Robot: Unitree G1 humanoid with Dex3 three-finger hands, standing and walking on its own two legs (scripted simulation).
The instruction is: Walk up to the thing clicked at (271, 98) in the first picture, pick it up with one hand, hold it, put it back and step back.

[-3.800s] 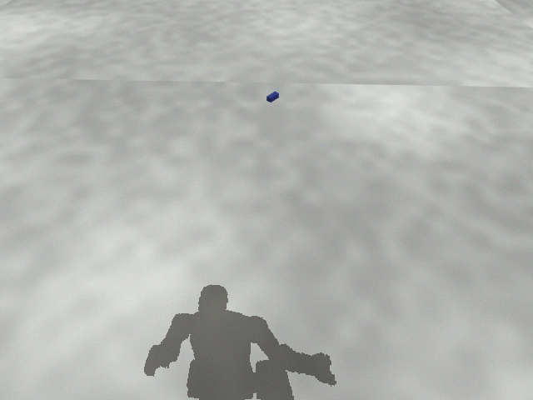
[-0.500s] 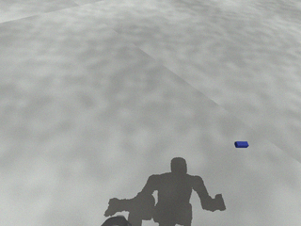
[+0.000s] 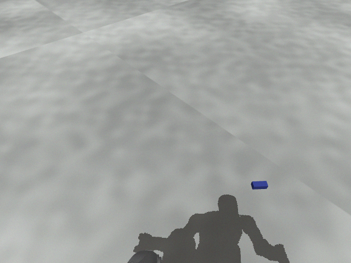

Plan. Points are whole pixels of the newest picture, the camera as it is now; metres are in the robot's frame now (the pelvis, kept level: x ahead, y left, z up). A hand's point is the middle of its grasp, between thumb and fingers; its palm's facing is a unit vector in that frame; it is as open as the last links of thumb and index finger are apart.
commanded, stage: walk up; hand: left
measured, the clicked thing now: (259, 185) +0.75 -0.43 -0.74
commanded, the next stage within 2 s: none
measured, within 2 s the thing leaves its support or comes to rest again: neither
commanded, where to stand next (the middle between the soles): +0.41 -0.74 m, yaw +7 degrees
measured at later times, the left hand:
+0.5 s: hand (145, 259) +0.17 +0.11 -0.16, palm faces -0.04 -0.95 -0.31, open 7.4 cm
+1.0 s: hand out of the picture +0.18 -0.10 -0.17, palm faces +0.07 -0.95 -0.32, open 7.4 cm
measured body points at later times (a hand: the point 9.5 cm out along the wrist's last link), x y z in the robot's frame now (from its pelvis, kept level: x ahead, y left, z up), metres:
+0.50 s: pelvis +0.09 -0.18 -0.01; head +0.10 -0.13 +0.44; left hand +0.18 +0.16 -0.13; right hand +0.12 -0.55 -0.06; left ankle +0.14 +0.01 -0.72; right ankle +0.16 -0.38 -0.68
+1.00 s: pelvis +0.18 -0.37 -0.01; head +0.22 -0.33 +0.44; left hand +0.17 -0.05 -0.14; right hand +0.28 -0.70 -0.10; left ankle +0.26 -0.30 -0.73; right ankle +0.16 -0.42 -0.72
